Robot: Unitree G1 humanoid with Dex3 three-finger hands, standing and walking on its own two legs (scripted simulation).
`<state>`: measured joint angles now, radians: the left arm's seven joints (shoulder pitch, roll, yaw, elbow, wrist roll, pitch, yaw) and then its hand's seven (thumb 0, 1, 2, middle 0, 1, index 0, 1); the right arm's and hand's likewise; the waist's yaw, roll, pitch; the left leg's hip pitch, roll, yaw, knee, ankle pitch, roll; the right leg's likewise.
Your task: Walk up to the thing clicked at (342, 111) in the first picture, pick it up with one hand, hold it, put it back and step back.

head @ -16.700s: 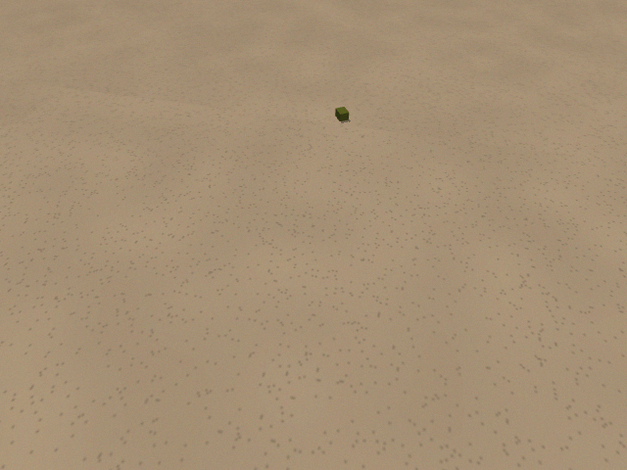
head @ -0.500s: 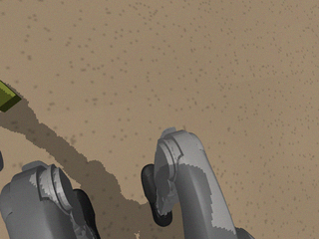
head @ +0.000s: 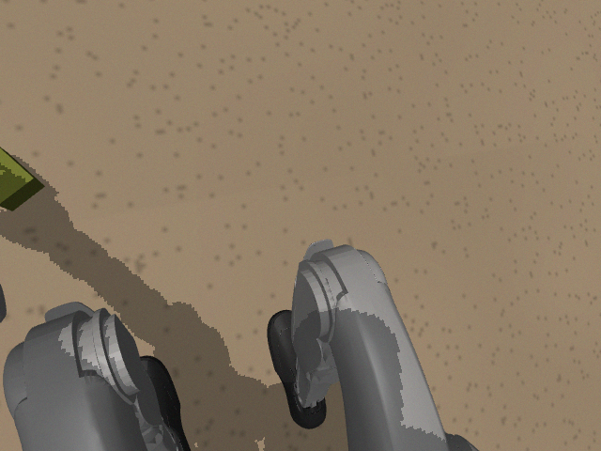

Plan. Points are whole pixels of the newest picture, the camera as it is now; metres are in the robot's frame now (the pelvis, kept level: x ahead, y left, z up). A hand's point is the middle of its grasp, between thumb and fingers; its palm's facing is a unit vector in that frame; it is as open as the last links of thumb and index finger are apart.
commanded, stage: rise first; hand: left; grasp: from above
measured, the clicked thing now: (3, 177) +0.50 +0.31 -0.29
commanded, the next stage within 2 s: go down in 0.26 s
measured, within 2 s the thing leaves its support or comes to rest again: neither
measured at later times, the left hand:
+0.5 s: hand out of the picture +0.47 +0.35 -0.18, palm faces -0.26 -0.30 -0.92, open 11.7 cm
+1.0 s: hand out of the picture +0.49 +0.30 -0.18, palm faces -0.39 -0.29 -0.87, open 13.6 cm
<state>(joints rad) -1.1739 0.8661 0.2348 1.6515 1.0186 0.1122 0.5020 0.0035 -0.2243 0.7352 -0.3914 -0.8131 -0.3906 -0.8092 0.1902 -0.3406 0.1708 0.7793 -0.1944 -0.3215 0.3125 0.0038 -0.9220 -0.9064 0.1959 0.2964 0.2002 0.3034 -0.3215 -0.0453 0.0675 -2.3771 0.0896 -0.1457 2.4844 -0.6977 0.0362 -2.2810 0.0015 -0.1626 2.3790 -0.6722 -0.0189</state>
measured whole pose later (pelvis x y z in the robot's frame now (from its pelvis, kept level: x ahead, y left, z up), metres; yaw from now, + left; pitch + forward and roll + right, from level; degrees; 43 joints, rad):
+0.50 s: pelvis +0.00 +0.00 +0.00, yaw +0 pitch +32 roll -10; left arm -1.16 0.87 0.24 1.63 1.02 0.11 0.51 0.00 -0.16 0.68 -0.42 -0.78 -0.43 -0.77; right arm 0.19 -0.33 0.18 0.79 -0.19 -0.33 0.31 0.00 -0.92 -0.90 0.20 0.30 0.20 0.30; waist -0.32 -0.06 0.06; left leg -2.38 0.09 -0.15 2.48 -0.70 0.04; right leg -2.28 0.00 -0.16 2.37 -0.67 -0.01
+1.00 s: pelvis -0.01 +0.00 +0.00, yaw +1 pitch +31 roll -8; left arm -1.30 0.88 0.13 1.76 1.03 0.14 0.44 0.00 -0.46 0.92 -0.15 -1.04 -0.16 -1.02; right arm 0.19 -0.37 0.22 0.75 -0.19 -0.30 0.24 0.00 -0.90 -0.89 0.20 0.30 0.20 0.30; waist -0.40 -0.06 0.12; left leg -2.37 0.08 -0.14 2.46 -0.66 0.03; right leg -2.28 0.00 -0.15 2.36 -0.64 -0.02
